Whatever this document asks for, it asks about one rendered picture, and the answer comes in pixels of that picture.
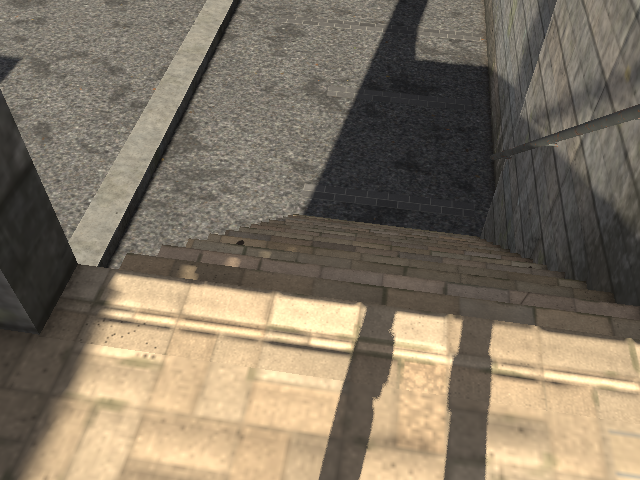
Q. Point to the stairs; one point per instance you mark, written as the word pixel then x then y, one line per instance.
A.
pixel 394 266

